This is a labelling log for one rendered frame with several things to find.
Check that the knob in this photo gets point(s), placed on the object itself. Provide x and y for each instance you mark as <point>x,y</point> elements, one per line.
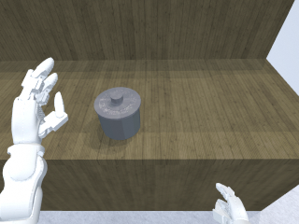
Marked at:
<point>116,97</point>

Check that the robot right hand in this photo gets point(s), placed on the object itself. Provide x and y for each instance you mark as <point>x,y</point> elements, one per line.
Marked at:
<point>227,213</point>

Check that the table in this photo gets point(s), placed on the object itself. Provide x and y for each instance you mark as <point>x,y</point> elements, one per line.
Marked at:
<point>213,109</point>

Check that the robot left hand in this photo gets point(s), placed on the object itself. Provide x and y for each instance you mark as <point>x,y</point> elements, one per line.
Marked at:
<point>27,112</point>

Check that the lid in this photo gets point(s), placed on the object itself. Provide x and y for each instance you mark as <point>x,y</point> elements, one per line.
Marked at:
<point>107,110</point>

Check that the pot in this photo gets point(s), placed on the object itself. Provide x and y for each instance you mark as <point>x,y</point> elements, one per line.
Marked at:
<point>121,129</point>

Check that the robot left forearm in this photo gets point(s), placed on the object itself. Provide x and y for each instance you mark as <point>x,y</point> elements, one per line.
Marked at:
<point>23,173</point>

